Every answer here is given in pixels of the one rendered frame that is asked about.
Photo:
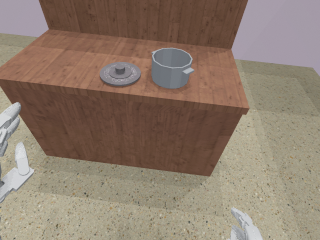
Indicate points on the pot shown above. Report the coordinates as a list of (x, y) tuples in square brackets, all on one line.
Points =
[(171, 67)]

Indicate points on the knob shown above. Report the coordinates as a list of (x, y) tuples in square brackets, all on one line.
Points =
[(120, 68)]

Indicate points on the lid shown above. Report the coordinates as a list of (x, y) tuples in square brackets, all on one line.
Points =
[(109, 75)]

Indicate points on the right robot hand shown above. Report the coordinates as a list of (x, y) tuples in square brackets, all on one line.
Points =
[(250, 232)]

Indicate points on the table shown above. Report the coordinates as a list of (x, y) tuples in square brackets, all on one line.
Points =
[(73, 114)]

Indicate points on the left robot hand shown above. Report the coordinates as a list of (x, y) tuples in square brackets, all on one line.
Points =
[(14, 179)]

